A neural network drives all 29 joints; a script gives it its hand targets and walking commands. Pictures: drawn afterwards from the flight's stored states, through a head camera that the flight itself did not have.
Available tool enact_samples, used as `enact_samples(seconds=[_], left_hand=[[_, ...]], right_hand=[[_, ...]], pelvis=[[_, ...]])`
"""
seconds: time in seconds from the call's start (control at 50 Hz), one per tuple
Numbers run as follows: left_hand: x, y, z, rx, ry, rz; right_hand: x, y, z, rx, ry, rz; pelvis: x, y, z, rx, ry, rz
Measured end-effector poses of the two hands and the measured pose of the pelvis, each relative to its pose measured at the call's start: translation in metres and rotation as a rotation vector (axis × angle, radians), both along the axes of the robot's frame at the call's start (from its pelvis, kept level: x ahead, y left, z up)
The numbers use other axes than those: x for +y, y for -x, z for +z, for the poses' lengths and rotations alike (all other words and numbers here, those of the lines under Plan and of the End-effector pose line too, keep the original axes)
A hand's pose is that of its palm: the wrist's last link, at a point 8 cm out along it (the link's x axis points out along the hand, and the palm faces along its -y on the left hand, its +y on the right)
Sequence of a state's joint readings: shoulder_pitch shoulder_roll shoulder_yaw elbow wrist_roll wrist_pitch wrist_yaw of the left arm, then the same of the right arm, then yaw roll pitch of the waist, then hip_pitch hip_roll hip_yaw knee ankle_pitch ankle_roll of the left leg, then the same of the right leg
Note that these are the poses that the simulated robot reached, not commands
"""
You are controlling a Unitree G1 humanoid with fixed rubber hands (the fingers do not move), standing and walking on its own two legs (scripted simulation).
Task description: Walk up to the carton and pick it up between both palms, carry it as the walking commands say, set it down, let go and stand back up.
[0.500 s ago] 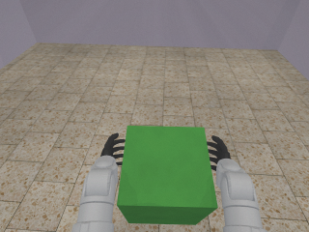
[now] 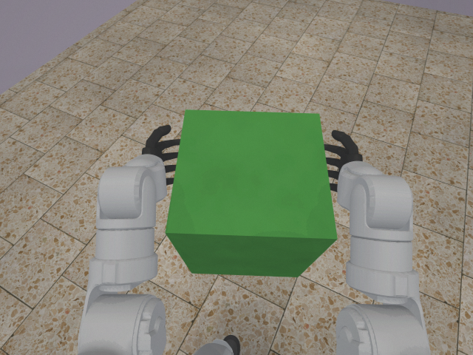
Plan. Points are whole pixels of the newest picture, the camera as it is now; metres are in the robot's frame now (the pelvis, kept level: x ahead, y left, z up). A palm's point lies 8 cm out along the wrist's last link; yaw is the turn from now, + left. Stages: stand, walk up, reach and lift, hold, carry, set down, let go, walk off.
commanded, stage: carry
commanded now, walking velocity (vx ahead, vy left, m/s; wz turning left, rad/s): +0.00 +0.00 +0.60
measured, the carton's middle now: (248, 203) +0.37 +0.02 +0.02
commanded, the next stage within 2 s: none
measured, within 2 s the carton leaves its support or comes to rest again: neither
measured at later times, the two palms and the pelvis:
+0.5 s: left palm (61, 241) +0.25 +0.27 +0.10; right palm (263, 186) +0.36 +0.00 +0.09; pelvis -0.03 +0.00 +0.00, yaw +19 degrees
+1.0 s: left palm out of the picture +0.08 +0.33 +0.11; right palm (186, 231) +0.27 +0.10 +0.10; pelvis -0.09 -0.02 +0.00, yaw +38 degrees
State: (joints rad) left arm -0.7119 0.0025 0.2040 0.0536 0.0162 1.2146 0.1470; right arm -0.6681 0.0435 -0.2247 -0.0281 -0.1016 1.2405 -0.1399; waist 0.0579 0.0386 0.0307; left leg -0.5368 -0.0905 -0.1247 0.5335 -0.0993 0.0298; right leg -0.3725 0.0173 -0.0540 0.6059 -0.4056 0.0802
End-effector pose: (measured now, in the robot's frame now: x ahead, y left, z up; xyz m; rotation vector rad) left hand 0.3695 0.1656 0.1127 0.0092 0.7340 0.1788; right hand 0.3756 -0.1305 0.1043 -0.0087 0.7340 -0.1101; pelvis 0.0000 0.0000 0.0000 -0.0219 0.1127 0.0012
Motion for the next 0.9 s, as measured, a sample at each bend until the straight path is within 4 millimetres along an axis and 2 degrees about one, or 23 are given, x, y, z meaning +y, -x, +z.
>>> enact_samples(seconds=[0.12,0.2,0.26,0.34,0.42,0.48,0.54,0.62,0.74,0.82,0.9], left_hand=[[-0.003,0.026,-0.007,0.032,-0.001,0.043],[0.005,0.034,-0.004,0.020,-0.008,0.075],[0.021,0.041,-0.005,0.001,-0.001,0.118],[0.054,0.055,-0.015,-0.005,0.005,0.185],[0.087,0.085,-0.021,0.030,-0.006,0.263],[0.104,0.108,-0.019,0.032,-0.011,0.327],[0.113,0.127,-0.013,0.008,-0.020,0.381],[0.114,0.148,-0.010,-0.005,-0.022,0.435],[0.116,0.179,-0.008,0.011,-0.004,0.478],[0.131,0.201,-0.006,-0.021,0.000,0.517],[0.150,0.236,-0.011,0.000,0.003,0.577]], right_hand=[[-0.003,0.012,-0.006,0.035,-0.014,0.032],[0.007,0.008,-0.001,0.023,-0.010,0.065],[0.024,0.002,0.001,0.005,-0.012,0.100],[0.061,-0.004,-0.005,0.001,-0.002,0.165],[0.099,0.004,-0.016,0.035,0.007,0.258],[0.122,0.012,-0.018,0.033,0.003,0.321],[0.136,0.018,-0.017,0.010,-0.012,0.371],[0.143,0.026,-0.016,-0.003,-0.022,0.418],[0.152,0.043,-0.005,0.014,0.000,0.458],[0.174,0.053,0.004,-0.018,0.009,0.497],[0.203,0.073,0.001,-0.004,0.038,0.573]], pelvis=[[-0.008,0.007,0.005,-0.014,-0.038,0.092],[-0.005,0.012,0.007,-0.014,-0.059,0.152],[0.002,0.014,0.003,-0.012,-0.063,0.196],[0.014,0.015,-0.007,-0.010,-0.076,0.238],[0.012,0.023,-0.002,-0.015,-0.051,0.270],[0.006,0.030,0.000,-0.014,-0.042,0.308],[-0.005,0.035,-0.003,-0.015,-0.042,0.351],[-0.016,0.042,-0.005,-0.021,-0.036,0.421],[-0.016,0.056,0.003,-0.026,-0.063,0.530],[-0.007,0.068,-0.005,-0.027,-0.061,0.588],[-0.006,0.081,-0.003,-0.030,-0.053,0.619]])
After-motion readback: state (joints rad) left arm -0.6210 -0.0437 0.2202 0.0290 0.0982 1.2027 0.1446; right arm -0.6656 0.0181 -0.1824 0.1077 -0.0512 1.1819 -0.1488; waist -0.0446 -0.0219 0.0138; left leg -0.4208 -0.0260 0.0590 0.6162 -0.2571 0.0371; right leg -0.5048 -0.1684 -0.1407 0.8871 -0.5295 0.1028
